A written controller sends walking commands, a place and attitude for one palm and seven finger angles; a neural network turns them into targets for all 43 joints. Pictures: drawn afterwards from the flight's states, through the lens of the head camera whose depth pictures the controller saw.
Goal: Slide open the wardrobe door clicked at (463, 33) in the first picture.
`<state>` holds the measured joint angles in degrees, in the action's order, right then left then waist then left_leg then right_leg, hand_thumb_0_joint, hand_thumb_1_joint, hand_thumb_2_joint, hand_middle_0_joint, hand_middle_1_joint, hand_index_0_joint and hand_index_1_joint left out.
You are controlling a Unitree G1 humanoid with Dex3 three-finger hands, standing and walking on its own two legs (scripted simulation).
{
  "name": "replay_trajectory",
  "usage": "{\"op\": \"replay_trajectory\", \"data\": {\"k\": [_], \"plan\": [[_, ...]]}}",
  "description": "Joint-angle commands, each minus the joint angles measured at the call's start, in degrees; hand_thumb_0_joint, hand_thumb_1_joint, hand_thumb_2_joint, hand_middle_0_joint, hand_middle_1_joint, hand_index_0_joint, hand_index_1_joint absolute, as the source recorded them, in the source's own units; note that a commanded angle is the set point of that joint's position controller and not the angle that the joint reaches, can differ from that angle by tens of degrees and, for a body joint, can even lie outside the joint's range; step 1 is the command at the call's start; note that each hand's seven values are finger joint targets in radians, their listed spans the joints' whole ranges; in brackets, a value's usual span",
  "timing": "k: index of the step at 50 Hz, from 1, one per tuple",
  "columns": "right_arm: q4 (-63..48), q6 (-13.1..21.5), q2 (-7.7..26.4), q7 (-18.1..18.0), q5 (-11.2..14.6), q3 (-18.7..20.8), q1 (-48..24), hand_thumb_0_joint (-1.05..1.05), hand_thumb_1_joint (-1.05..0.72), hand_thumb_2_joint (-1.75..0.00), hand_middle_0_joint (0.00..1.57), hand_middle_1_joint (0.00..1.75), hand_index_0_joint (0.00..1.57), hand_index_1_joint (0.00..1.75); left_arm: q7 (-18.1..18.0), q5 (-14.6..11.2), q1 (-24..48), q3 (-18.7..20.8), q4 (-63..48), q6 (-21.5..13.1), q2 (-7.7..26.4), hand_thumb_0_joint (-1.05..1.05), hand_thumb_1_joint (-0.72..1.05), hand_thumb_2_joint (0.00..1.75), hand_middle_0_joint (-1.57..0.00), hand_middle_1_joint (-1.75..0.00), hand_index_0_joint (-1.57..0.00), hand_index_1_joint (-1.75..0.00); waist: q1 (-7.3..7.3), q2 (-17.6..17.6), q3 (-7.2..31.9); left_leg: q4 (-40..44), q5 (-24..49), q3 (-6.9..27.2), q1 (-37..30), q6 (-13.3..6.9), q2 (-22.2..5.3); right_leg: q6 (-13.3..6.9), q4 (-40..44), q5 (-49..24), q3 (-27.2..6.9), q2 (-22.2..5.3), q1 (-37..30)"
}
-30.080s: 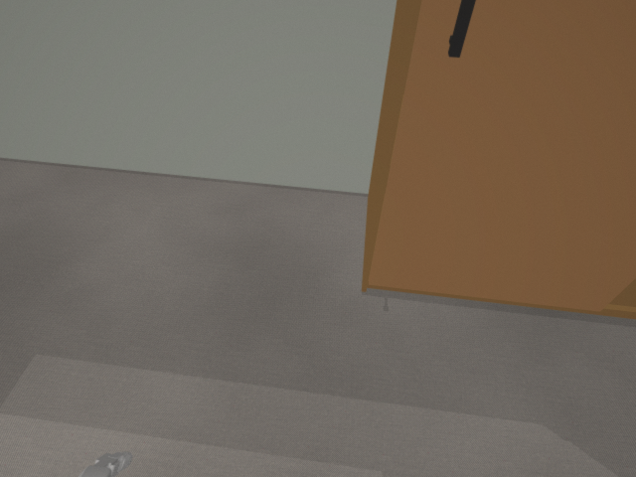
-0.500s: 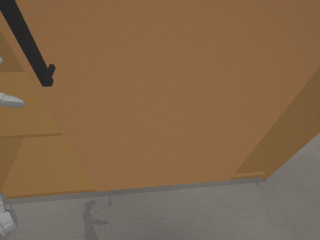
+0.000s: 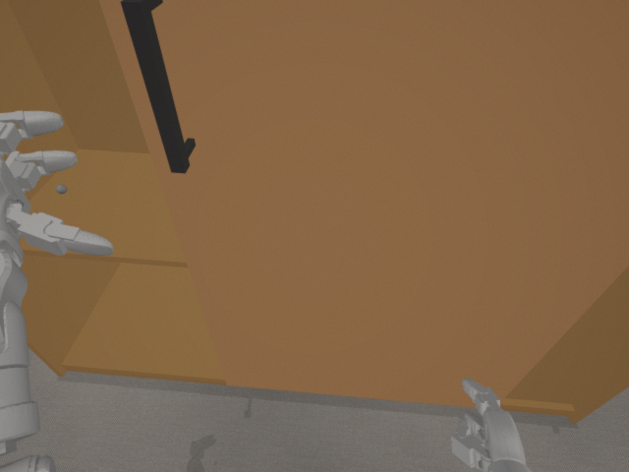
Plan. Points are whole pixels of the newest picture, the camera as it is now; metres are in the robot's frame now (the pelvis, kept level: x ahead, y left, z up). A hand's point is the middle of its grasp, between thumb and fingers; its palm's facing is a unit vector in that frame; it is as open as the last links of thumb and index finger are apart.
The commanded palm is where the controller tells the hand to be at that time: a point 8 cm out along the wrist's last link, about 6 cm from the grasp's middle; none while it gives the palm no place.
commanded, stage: draw the hand back to the body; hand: left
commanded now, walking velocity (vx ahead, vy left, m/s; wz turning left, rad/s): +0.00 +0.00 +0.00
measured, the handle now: (167, 89) +0.47 +0.27 +0.26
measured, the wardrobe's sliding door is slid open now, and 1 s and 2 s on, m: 0.56 0.56 0.56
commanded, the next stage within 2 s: step back with the hand held close in 1.58 s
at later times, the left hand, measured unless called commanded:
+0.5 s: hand (88, 265) +0.24 +0.27 +0.19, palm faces +0.21 -0.98 -0.05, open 14.6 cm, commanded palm +0.20 +0.32 +0.21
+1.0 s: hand (98, 281) +0.23 +0.26 +0.17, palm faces +0.49 -0.82 -0.30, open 10.8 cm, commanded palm +0.18 +0.30 +0.18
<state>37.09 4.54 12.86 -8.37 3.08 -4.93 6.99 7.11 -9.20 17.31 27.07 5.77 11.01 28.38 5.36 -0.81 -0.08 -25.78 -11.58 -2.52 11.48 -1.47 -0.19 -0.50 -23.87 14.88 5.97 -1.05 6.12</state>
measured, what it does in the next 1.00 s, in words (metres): stands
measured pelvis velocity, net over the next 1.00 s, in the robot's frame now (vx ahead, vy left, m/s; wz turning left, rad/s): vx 0.01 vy -0.01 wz -0.05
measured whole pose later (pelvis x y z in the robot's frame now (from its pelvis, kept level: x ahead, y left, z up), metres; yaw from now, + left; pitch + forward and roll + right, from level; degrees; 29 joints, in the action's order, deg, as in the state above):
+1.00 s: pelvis +0.01 -0.01 +0.00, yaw -3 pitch -5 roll +0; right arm 41.2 9.5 13.1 -4.9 -0.2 -0.9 11.3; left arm -7.6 -5.1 -19.3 21.1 -17.3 -4.6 18.7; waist 3.7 -2.8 -0.8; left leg -22.5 -11.6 -4.7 5.8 -0.9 -1.0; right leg -0.8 -21.2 14.3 3.3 -0.1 1.8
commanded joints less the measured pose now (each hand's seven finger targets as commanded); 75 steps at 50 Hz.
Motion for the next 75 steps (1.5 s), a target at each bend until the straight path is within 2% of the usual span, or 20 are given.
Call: {"op": "replay_trajectory", "data": {"k": [1, 3, 6, 8, 11, 16, 21, 25, 26, 27, 28, 32, 36, 39, 43, 47, 57, 66, 70, 75], "plan": [[-5.3, 2.8, 10.6, -2.1, 1.6, 3.5, -4.0, 0.00, -0.90, -0.90, 0.20, 0.30, 0.20, 0.30, 4.7, -5.1, 24.0, 0.8, -1.5, -0.5, 17.1, 0.00, -0.55, 0.20, -0.25, -1.15, -0.25, -1.15, -5.20, -6.2, 11.3, 5.3, 4.1, 4.4, -9.9, 0.4, -0.4, -1.6, 5.0, -5.0, -3.8, 1.7, 3.4], [-7.3, 3.4, 10.0, -2.7, 2.4, 3.3, -5.9, 0.00, -0.90, -0.90, 0.20, 0.30, 0.20, 0.30, 8.8, -6.9, 25.8, 3.2, -7.3, 3.3, 21.0, 0.00, -0.55, 0.20, -0.25, -1.15, -0.25, -1.15, -3.52, -7.7, 14.4, 5.1, 6.5, 3.8, -11.1, -0.1, -0.2, -1.4, 5.7, -6.7, -4.0, 1.2, 0.5], [-9.6, 3.8, 10.5, -2.3, 3.1, 2.7, -6.9, 0.00, -0.90, -0.90, 0.20, 0.30, 0.20, 0.30, 13.8, -9.6, 18.3, 7.8, -6.7, 7.4, 25.2, 0.00, -0.55, 0.20, -0.25, -1.15, -0.25, -1.15, -1.63, -7.0, 17.4, 4.4, 11.5, 3.7, -11.2, -0.6, 0.2, -1.3, 4.6, -13.3, -3.7, 1.0, -3.5], [-11.0, 3.8, 10.2, -1.3, 3.3, 2.5, -7.1, 0.00, -0.90, -0.90, 0.20, 0.30, 0.20, 0.30, 16.8, -11.8, 12.1, 10.7, -6.5, 8.6, 26.5, 0.00, -0.55, 0.20, -0.25, -1.15, -0.25, -1.15, -1.17, -2.7, 15.8, 3.7, 12.9, 3.6, -9.3, -1.0, 0.4, -0.3, 3.9, -17.8, -4.0, 0.6, -3.6], [-12.9, 4.1, 10.0, 0.4, 3.2, 3.0, -6.9, 0.00, -0.90, -0.90, 0.20, 0.30, 0.20, 0.30, 15.7, -13.3, 2.3, 16.6, -9.1, 7.3, 28.0, 0.00, -0.55, 0.20, -0.25, -1.15, -0.25, -1.15, 0.24, 0.5, 13.9, 2.7, 13.0, 3.1, -5.9, -0.7, 0.2, 1.0, 2.8, -21.1, -4.8, 0.2, -3.7], [-12.5, 5.2, 10.3, 1.1, 3.8, 3.8, -6.5, 0.00, -0.90, -0.90, 0.20, 0.30, 0.20, 0.30, 13.0, -14.8, -3.3, 11.6, -11.3, 6.5, 18.6, 0.00, -0.55, 0.20, -0.25, -1.15, -0.25, -1.15, -1.64, 1.7, 6.3, 1.1, 6.2, 2.2, -3.7, -0.1, -0.7, 3.0, 3.8, -12.3, -7.3, -0.1, 3.7], [-11.1, 7.1, 10.1, -0.6, 4.0, 3.8, -6.8, 0.00, -0.90, -0.90, 0.20, 0.30, 0.20, 0.30, 11.6, -12.7, 8.2, 4.2, -20.2, 4.2, 16.0, 0.00, -0.51, 0.22, -0.25, -1.13, -0.25, -1.13, -4.06, -6.0, 2.0, 1.7, -0.9, 2.6, -6.2, -0.3, -0.6, 2.0, 6.8, 3.6, -8.6, 0.7, 9.6], [-10.4, 8.7, 9.4, -1.6, 2.8, 3.4, -6.2, 0.00, -0.90, -0.90, 0.20, 0.30, 0.20, 0.30, 9.8, -11.6, 6.6, 6.4, -25.7, -0.2, 17.6, 0.00, -0.37, 0.29, -0.24, -1.04, -0.24, -1.04, -3.31, -6.1, 5.5, 3.3, -1.7, 3.2, -7.8, -0.4, -0.2, 0.9, 6.9, 5.0, -7.1, 1.2, 7.1], [-9.7, 10.1, 9.4, 0.1, -0.9, 4.6, -3.9, 0.00, -0.90, -0.90, 0.20, 0.30, 0.20, 0.30, -2.5, -2.3, 4.3, 11.4, -27.8, -6.3, 25.6, 0.00, -0.33, 0.31, -0.24, -1.02, -0.24, -1.02, -2.14, -7.7, -1.1, 2.4, -4.0, 1.6, -3.5, 0.9, 0.1, 0.0, 11.5, 8.5, -8.7, -0.4, 9.1], [-8.5, 11.0, 8.5, 0.5, -1.5, 4.4, -4.6, 0.00, -0.90, -0.90, 0.20, 0.30, 0.20, 0.30, -6.9, -0.9, -1.4, 5.8, -25.5, -9.5, 16.0, 0.00, -0.30, 0.32, -0.24, -1.00, -0.24, -1.00, -3.12, -6.9, -1.4, 2.6, -5.2, 1.2, -3.6, 1.2, 0.5, -0.3, 11.6, 10.2, -7.4, -0.9, 9.2], [-8.4, 11.3, 8.1, 0.7, -1.8, 4.4, -4.1, 0.00, -0.90, -0.90, 0.20, 0.30, 0.20, 0.30, -9.0, -0.8, -9.5, 5.6, -24.0, -10.9, 12.6, 0.00, -0.26, 0.34, -0.24, -0.98, -0.24, -0.98, -2.74, -2.8, -2.1, 3.3, -5.9, 1.2, -3.9, 1.2, 0.3, -0.2, 11.5, 10.7, -6.5, -0.6, 9.3], [-7.4, 10.7, 8.1, 1.9, -2.2, 5.7, -3.9, 0.00, -0.90, -0.90, 0.20, 0.30, 0.20, 0.30, -12.9, 1.2, -16.8, 6.5, -29.6, -16.9, 11.3, 0.00, -0.12, 0.41, -0.24, -0.89, -0.24, -0.89, -1.81, -2.9, 5.3, 4.6, -3.5, 0.2, -6.1, 0.6, -0.2, -0.1, 9.4, 5.7, -5.9, 0.0, 3.3], [-6.3, 10.7, 7.9, 2.4, -2.3, 5.9, -3.5, 0.00, -0.90, -0.90, 0.20, 0.30, 0.20, 0.30, -14.3, 2.4, -20.4, 2.3, -30.3, -19.4, 5.7, 0.00, 0.03, 0.48, -0.23, -0.81, -0.23, -0.81, -2.41, -4.1, 5.0, 6.4, -0.4, 0.1, -8.0, 0.5, -0.8, 0.0, 8.1, -0.2, -4.7, 1.5, 1.9], [-5.8, 10.2, 8.0, 2.6, -2.5, 6.2, -3.8, 0.00, -0.90, -0.90, 0.20, 0.30, 0.20, 0.30, -15.0, 3.1, -22.3, 1.1, -31.3, -19.8, 4.4, 0.00, 0.14, 0.53, -0.23, -0.75, -0.23, -0.75, -2.48, -2.6, 3.1, 7.1, 2.4, 0.2, -8.1, 0.3, -1.0, 0.1, 7.6, -3.3, -4.2, 1.8, 1.9], [-5.6, 9.4, 7.9, 2.6, -2.9, 6.6, -4.2, 0.00, -0.90, -0.90, 0.20, 0.30, 0.20, 0.30, -15.5, 4.1, -23.8, 1.2, -33.8, -20.2, 4.5, 0.00, 0.28, 0.60, -0.22, -0.66, -0.22, -0.66, -2.01, -0.9, 4.8, 6.5, 7.7, 0.3, -9.1, 0.1, -1.0, 0.0, 6.3, -8.4, -4.0, 1.9, -0.1], [-6.1, 8.9, 7.1, 3.0, -3.1, 6.5, -4.4, 0.00, -0.90, -0.90, 0.20, 0.30, 0.20, 0.30, -15.6, 4.4, -28.3, 0.4, -37.5, -20.1, 3.6, 0.00, 0.43, 0.67, -0.22, -0.58, -0.22, -0.58, -1.50, -5.4, 5.8, 6.0, 12.8, 0.6, -10.1, 0.7, -1.1, -0.2, 5.4, -12.2, -3.8, 1.7, -1.7], [-7.9, 6.3, 6.6, 4.1, -3.0, 6.9, -3.1, 0.00, -0.90, -0.90, 0.20, 0.30, 0.20, 0.30, -14.6, 4.2, -40.8, -0.7, -39.6, -18.5, 1.0, 0.00, 0.79, 0.85, -0.20, -0.36, -0.20, -0.36, -1.72, -2.9, 3.9, 4.5, 21.2, 0.3, -9.2, 1.3, -2.1, 0.2, 4.8, -18.1, -3.6, 1.6, -1.8], [-8.3, 5.5, 6.4, 3.0, -3.1, 6.7, -4.1, 0.00, -0.90, -0.90, 0.20, 0.30, 0.20, 0.30, -15.7, 4.7, -36.8, -0.4, -41.9, -18.6, 2.7, 0.00, 0.90, 0.90, -0.20, -0.30, -0.20, -0.30, -2.10, -2.3, 3.0, 5.4, 10.2, 0.1, -8.6, 0.7, -1.2, 0.1, 6.7, -11.1, -3.9, 1.7, -0.3], [-8.0, 5.7, 5.8, 2.8, -3.1, 6.3, -4.3, 0.00, -0.90, -0.90, 0.20, 0.30, 0.20, 0.30, -15.8, 4.7, -37.2, -2.1, -40.3, -18.8, 0.8, 0.00, 0.90, 0.90, -0.20, -0.30, -0.20, -0.30, -2.23, -3.7, 1.3, 5.9, 7.1, 0.0, -8.4, 0.7, -1.0, 0.2, 7.6, -7.9, -3.9, 1.5, 0.7], [-7.6, 5.8, 5.9, 2.7, -3.1, 6.5, -4.9, 0.00, -0.90, -0.90, 0.20, 0.30, 0.20, 0.30, -15.8, 4.5, -37.7, -2.1, -38.1, -19.1, 0.7, 0.00, 0.90, 0.90, -0.20, -0.30, -0.20, -0.30, -2.02, -0.5, -0.1, 6.4, 4.7, 0.2, -7.7, 0.5, -1.0, 0.3, 8.5, -5.2, -4.0, 1.5, 1.2]]}}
